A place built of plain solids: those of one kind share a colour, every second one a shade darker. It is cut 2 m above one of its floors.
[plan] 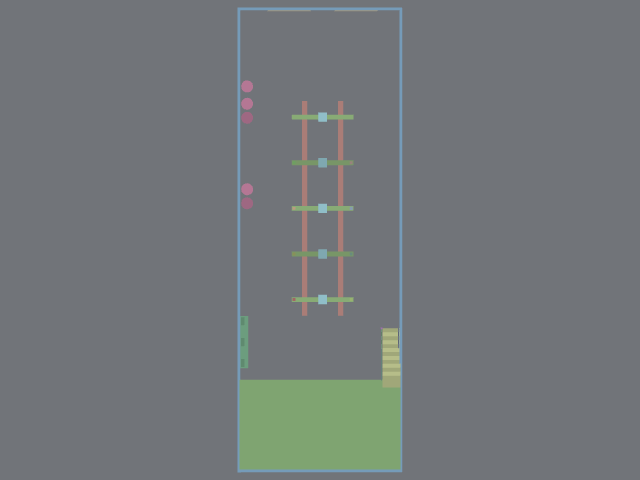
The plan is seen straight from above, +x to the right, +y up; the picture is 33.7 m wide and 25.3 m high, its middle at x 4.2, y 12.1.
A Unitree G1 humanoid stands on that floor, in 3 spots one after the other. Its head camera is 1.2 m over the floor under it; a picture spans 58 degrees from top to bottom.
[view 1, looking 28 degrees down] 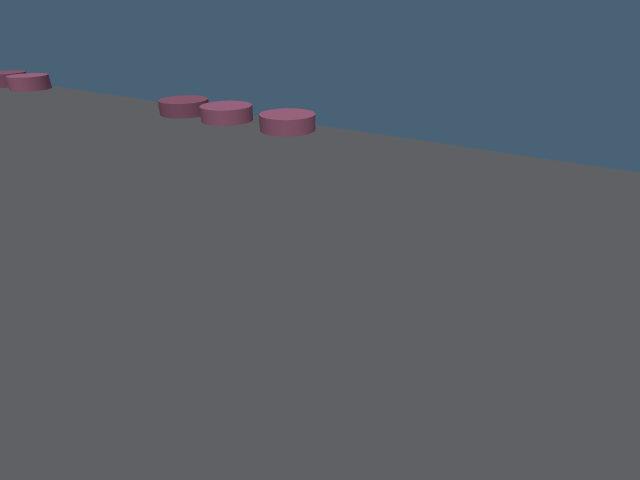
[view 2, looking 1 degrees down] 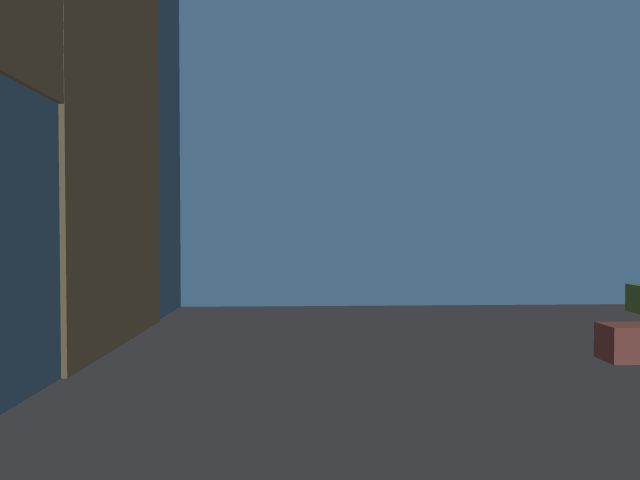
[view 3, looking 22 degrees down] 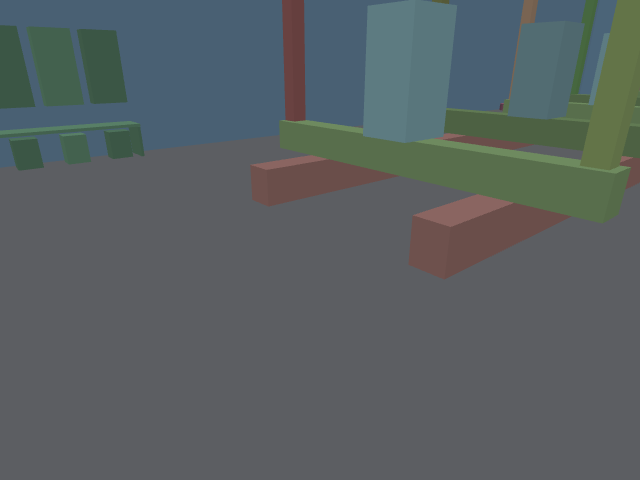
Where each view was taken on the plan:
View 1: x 4.34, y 23.11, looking -148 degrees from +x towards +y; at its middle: ground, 2.56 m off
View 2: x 1.35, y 22.21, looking -2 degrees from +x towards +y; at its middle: wall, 7.04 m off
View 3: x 6.73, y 6.04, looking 140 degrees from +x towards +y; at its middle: ground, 3.20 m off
